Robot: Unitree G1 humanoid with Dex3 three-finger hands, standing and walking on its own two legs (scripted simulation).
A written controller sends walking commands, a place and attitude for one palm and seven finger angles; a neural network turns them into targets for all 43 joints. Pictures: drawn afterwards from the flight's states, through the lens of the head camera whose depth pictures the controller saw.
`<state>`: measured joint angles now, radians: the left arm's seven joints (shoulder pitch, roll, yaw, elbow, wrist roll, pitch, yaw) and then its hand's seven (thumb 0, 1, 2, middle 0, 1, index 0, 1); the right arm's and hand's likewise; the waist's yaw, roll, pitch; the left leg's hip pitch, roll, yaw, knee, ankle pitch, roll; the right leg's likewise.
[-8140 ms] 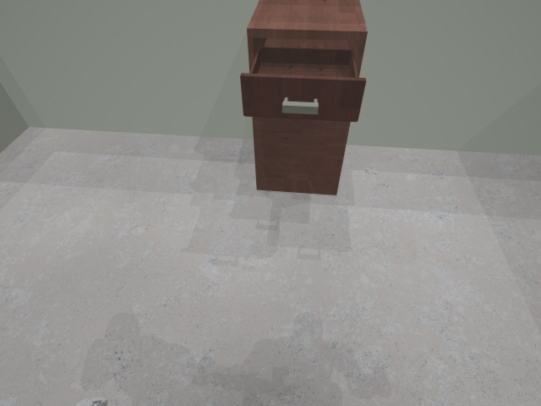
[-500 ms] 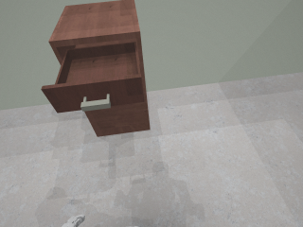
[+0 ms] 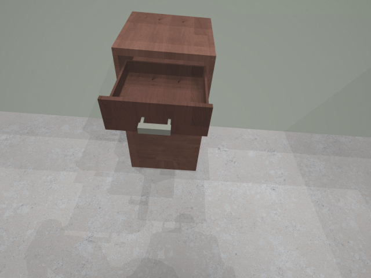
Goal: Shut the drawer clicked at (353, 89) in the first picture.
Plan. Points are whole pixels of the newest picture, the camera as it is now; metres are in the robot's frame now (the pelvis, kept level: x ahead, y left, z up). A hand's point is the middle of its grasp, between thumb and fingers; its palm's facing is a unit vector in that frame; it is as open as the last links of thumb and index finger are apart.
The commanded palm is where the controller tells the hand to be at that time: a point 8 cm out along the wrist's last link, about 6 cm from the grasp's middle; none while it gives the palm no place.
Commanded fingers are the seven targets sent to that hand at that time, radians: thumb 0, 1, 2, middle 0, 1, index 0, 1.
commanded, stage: take the last steps up to it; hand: left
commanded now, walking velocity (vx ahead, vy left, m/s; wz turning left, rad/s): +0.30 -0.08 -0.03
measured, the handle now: (155, 124) +0.60 +0.14 -0.06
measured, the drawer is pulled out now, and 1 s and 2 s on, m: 0.30 0.30 0.30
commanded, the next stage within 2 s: come to a stop and stand still in 0.84 s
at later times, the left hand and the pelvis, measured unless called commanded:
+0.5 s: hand (140, 266) +0.19 +0.12 -0.17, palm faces +0.05 -0.97 -0.22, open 7.2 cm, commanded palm none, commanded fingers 0.00 0.90 0.90 -0.20 -0.30 -0.20 -0.30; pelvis +0.13 -0.06 +0.00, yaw +0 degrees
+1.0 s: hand (142, 235) +0.27 +0.13 -0.18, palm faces +0.07 -0.99 -0.16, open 7.4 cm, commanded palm none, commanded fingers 0.00 0.90 0.90 -0.20 -0.30 -0.20 -0.30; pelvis +0.27 -0.04 +0.00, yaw +0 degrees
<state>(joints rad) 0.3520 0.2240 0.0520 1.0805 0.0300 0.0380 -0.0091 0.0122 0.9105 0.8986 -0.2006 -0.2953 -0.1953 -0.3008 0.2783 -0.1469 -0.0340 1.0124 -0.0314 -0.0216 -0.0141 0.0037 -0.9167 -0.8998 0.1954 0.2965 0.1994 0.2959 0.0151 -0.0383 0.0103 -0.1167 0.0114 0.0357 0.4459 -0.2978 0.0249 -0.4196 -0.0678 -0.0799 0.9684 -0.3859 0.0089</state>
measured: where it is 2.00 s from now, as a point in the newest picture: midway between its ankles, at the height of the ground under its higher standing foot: (191, 276)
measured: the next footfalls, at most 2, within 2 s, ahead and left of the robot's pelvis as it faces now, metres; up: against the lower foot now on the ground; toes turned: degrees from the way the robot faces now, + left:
right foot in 0.32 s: +0.19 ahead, -0.15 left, +0.00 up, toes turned -8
left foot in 0.76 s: +0.33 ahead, +0.06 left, +0.00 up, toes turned +9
